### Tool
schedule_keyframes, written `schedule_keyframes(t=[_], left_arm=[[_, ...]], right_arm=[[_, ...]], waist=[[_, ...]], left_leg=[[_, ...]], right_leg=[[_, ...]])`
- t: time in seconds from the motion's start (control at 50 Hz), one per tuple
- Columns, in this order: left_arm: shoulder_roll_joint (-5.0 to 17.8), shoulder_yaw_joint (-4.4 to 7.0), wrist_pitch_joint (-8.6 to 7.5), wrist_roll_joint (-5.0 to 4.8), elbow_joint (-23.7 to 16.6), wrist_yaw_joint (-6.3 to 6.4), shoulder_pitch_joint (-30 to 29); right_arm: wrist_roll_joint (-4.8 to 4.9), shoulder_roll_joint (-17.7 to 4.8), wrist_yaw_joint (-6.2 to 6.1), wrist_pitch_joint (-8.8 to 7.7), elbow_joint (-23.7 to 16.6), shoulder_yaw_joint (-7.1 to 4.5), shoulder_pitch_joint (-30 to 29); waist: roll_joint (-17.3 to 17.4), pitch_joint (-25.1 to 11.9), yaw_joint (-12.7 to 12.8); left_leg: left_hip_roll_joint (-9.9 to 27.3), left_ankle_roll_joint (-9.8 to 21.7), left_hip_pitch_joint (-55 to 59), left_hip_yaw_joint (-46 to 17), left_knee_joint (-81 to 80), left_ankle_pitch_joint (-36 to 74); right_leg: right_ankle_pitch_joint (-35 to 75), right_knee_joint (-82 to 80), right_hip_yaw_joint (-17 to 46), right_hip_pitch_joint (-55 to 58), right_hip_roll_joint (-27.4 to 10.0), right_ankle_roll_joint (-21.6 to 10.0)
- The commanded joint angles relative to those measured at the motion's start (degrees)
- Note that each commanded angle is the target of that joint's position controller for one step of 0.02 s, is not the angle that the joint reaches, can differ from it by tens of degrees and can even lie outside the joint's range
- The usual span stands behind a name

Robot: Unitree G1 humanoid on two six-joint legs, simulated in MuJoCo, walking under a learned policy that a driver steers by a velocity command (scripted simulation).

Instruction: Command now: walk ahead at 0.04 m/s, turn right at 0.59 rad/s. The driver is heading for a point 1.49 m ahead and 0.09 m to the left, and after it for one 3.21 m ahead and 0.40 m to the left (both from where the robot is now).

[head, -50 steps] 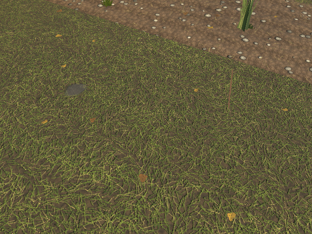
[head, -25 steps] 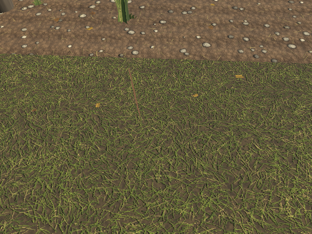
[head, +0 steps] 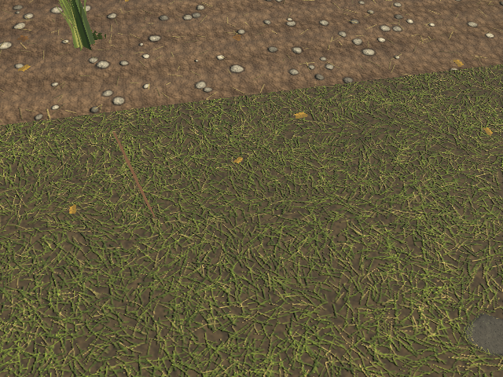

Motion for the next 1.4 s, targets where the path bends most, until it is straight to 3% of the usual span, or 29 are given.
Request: schedule_keyframes(t=[0.02,0.06,0.12,0.2,0.24,0.26,0.28,0.3,0.32,0.34,0.36,0.42,0.46,0.52,0.56,0.6,0.62,0.64,0.68,0.7,0.74,0.86,1.16,1.18,1.22,1.28,1.32,1.36,1.4], left_arm=[[3.0,0.19,0.38,-0.46,-2.6,-1.6,2.9],[3.6,0.21,0.74,-0.48,-3.5,-1.55,1.7],[4.5,0.45,0.98,-0.66,-3.6,-1.26,2.0],[5.3,1.49,-0.21,-2.09,-3.9,-1.99,1.9],[5.7,2.38,-1.45,-2.88,-4.6,-2.05,4.0],[9.7,3.3,-2.25,-3.23,-5.9,-0.9,4.9],[14.1,4.69,-3.18,-2.39,-6.8,-0.24,7.7],[13.7,5.07,-4.34,-0.73,-5.1,1.02,8.7],[12.5,4.98,-4.75,-1.02,-5.2,1.33,6.6],[9.3,3.79,-4.63,-2.09,-5.9,1.26,4.6],[7.1,2.86,-4.37,-3.1,-6.1,1.09,3.5],[6.5,2.49,-3.34,-2.32,-8.8,0.43,-0.8],[6.6,2.43,-3.1,-1.87,-9.5,-0.16,-1.0],[7.0,2.51,-2.67,-2.59,-8.9,-1.37,1.0],[6.7,2.11,-2.16,-3.27,-8.8,-2.47,-0.2],[5.1,0.99,-1.09,-3.41,-8.9,-3.93,-2.3],[3.0,0.43,-0.98,-3.93,-8.7,-4.16,-0.8],[3.3,0.6,-0.87,-3.94,-7.6,-3.71,6.3],[7.2,1.46,-0.31,-3.16,-8.0,-2.76,2.2],[7.4,1.41,-0.23,-2.69,-8.4,-2.45,1.2],[6.4,1.04,-0.16,-3.18,-8.0,-2.25,1.0],[6.4,1.11,-0.07,-3.31,-7.7,-1.87,0.7],[8.8,0.76,0.54,-3.26,-5.7,-1.2,2.2],[9.2,0.84,0.78,-3.1,-5.1,-1.03,3.8],[11.8,1.92,1.07,-1.18,-4.5,0.33,6.4],[8.0,0.71,-0.48,-0.69,-5.5,2.08,5.2],[6.6,0.19,-1.05,-0.59,-6.2,2.3,2.6],[4.5,-0.26,-1.66,0.59,-6.1,1.96,2.8],[4.0,-0.17,-2.58,0.86,-5.0,1.85,3.7]], right_arm=[[-0.4,-10.6,-0.68,-0.8,-5.2,-3.86,-1.1],[-0.77,-10.7,-0.53,-0.76,-4.7,-4.55,1.9],[-1.19,-9.8,-0.43,-0.9,-5.7,-4.84,0.6],[-0.99,-9.8,-0.8,0.01,-5.5,-4.81,-2.7],[-0.88,-7.6,0.13,1.05,-2.8,-3.54,-1.5],[-0.86,-2.2,0.58,1.32,-3.9,-2.1,2.6],[-0.8,-4.0,0.89,0.43,-5.5,-2.27,-0.4],[-1.76,-5.4,1.86,0.64,-4.1,-2.45,-2.6],[-1.89,-6.8,2.05,1.07,-3.0,-3.0,-2.1],[-2.34,-8.2,2.01,1.38,-1.6,-3.64,-0.1],[-2.34,-7.3,2.08,1.64,-1.2,-3.4,-0.3],[-1.13,-5.3,3.69,2.04,1.3,-2.78,3.5],[-1.11,-4.6,4.91,2.39,2.2,-2.51,3.9],[-0.97,-4.3,5.78,2.62,2.2,-1.9,2.7],[-0.35,-4.3,5.81,2.2,2.5,-1.51,2.6],[0.58,-3.7,6.09,1.36,2.3,-0.99,2.1],[1.44,-5.7,5.83,0.9,1.2,-1.04,0.7],[2.02,-7.8,6.24,0.59,-0.1,-0.84,-3.5],[1.06,-8.9,7.47,1.13,1.8,-1.56,-2.0],[1.02,-8.4,7.79,1.26,2.1,-1.59,-1.7],[1.24,-7.0,8.03,1.36,2.1,-1.28,-1.9],[1.4,-6.3,7.95,1.15,2.3,-1.0,-3.3],[1.19,-8.3,7.64,0.6,3.6,-0.96,-7.4],[1.05,-8.7,7.5,0.78,4.3,-1.14,-6.0],[-0.47,-12.1,6.18,0.82,5.3,-2.79,-3.1],[-0.64,-8.9,3.55,-0.45,4.8,-1.98,-2.8],[-0.12,-7.8,2.56,-0.93,5.0,-1.5,0.4],[-0.01,-8.5,1.94,-0.62,6.3,-1.31,4.8],[-0.57,-7.9,1.6,-0.18,6.7,-0.65,5.4]], waist=[[4.6,-5.8,-0.5],[4.7,-5.1,-1.5],[5.7,-5.7,-1.2],[4.5,-5.8,0.5],[2.7,-7.9,2.0],[-7.4,-12.9,-0.1],[-10.7,-7.4,3.9],[-5.4,-3.4,4.7],[-5.6,-3.1,3.3],[-6.2,-4.1,2.1],[-7.2,-3.5,1.1],[-5.9,-3.2,-1.4],[-4.6,-2.8,-0.9],[-4.0,-2.5,0.9],[-2.4,-2.8,0.3],[-0.6,-4.7,-1.1],[0.4,-7.0,-0.2],[3.2,-8.5,4.3],[2.0,-5.1,2.2],[1.6,-5.0,1.8],[0.5,-4.6,0.9],[0.9,-5.2,0.5],[0.5,-4.9,0.7],[0.4,-4.5,0.7],[-0.6,0.0,0.3],[0.1,1.9,-0.5],[2.5,0.5,-1.9],[6.7,1.0,-2.5],[5.3,2.9,-1.5]], left_leg=[[13.2,12.0,7.6,-7.1,-7.2,1.7],[17.2,13.6,12.0,-9.6,-6.9,1.1],[19.0,13.4,14.0,-9.4,-7.0,0.5],[17.1,9.1,11.3,-5.5,-3.3,-5.1],[14.7,4.9,4.9,-2.9,1.5,-7.9],[7.6,-0.8,-0.5,4.7,12.3,-16.8],[0.6,-4.6,-15.8,2.4,21.5,-28.5],[1.9,-4.6,-21.2,-5.1,27.3,-29.5],[1.9,-4.9,-22.5,-5.8,30.8,-27.3],[2.1,-5.2,-21.7,-6.7,32.8,-25.5],[2.2,-5.1,-20.0,-7.0,34.3,-23.6],[1.9,-5.0,-12.9,-6.5,35.9,-14.4],[2.6,-5.8,-10.7,-6.6,31.6,-11.6],[4.0,-6.8,-9.5,-6.6,24.1,-13.0],[4.1,-7.0,-5.5,-5.3,17.7,-9.0],[3.6,-5.7,2.1,-4.9,11.8,3.8],[6.0,-3.5,4.4,-6.4,11.6,12.1],[7.4,0.8,4.3,-8.8,11.4,11.7],[4.9,-0.2,-2.6,-7.4,9.7,-0.7],[4.2,-1.0,-1.7,-7.1,9.9,-1.5],[3.7,-1.6,1.3,-6.6,10.8,-1.3],[3.1,-1.3,4.0,-6.4,11.2,0.6],[1.6,-1.0,7.6,-6.8,11.0,1.8],[1.4,-0.7,7.6,-6.9,10.1,-3.8],[0.8,2.8,4.7,-7.7,8.5,-26.3],[3.9,8.4,5.4,-13.5,4.6,-31.3],[7.6,11.6,11.5,-19.4,1.8,-28.5],[14.5,15.9,15.5,-28.6,-2.3,-28.5],[14.3,14.4,12.5,-27.1,-3.2,-28.3]], right_leg=[[2.8,-6.7,-3.0,2.3,-1.9,0.7],[2.4,-12.5,-1.4,0.8,-3.9,-0.8],[3.5,-17.8,-1.8,3.3,-4.2,-3.5],[13.8,-31.7,-3.9,11.3,-1.3,-7.9],[26.0,-39.6,-2.9,22.4,-0.5,-12.3],[43.3,-39.8,9.7,30.6,-11.4,-21.7],[37.8,-43.9,24.8,32.3,-21.6,-29.7],[27.8,-46.2,22.1,30.3,-19.7,-26.4],[26.6,-46.1,17.5,30.4,-17.0,-22.8],[28.7,-45.9,15.0,30.3,-15.5,-21.1],[31.2,-46.1,13.0,28.2,-14.5,-19.6],[33.2,-47.0,8.1,21.2,-11.7,-17.9],[32.9,-45.4,7.1,20.2,-10.8,-17.5],[31.4,-41.1,8.9,21.9,-11.9,-17.4],[29.2,-37.8,10.0,19.7,-11.4,-16.8],[27.9,-34.0,10.2,15.4,-7.9,-13.8],[22.9,-32.8,8.5,15.3,-4.7,-10.3],[17.1,-34.6,5.9,16.1,-0.7,-7.2],[15.0,-33.7,3.0,18.3,0.7,-6.2],[15.7,-33.9,3.5,17.5,0.2,-6.7],[14.8,-35.1,3.9,14.3,0.0,-7.3],[16.6,-34.9,3.4,13.3,-0.1,-6.4],[15.8,-35.5,2.5,11.7,-0.9,-5.1],[10.2,-36.7,2.7,11.6,-1.0,-5.5],[-7.9,-37.8,4.1,9.0,-1.4,-9.5],[-8.6,-37.0,6.2,8.0,-2.8,-13.0],[-3.7,-32.0,4.0,5.7,-1.6,-11.7],[-1.2,-22.7,-1.0,2.7,1.0,-8.9],[-4.2,-24.0,-1.5,5.1,0.3,-9.1]])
